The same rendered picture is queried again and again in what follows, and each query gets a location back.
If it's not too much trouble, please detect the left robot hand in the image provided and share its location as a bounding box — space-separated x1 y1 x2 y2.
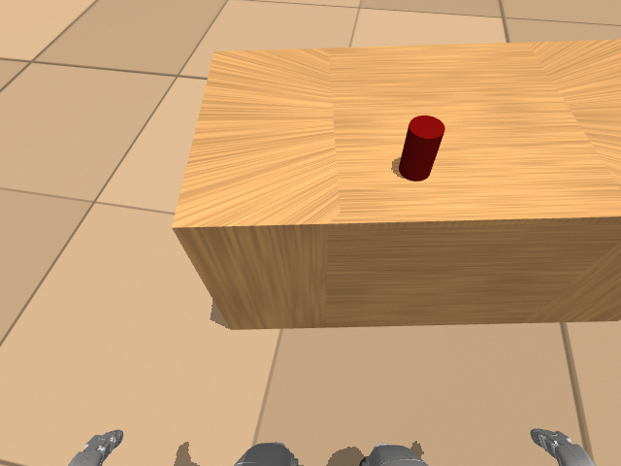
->
68 430 123 466

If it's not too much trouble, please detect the can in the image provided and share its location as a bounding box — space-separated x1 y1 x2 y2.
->
399 116 445 182

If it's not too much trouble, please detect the right robot hand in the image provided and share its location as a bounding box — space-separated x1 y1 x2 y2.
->
530 429 597 466

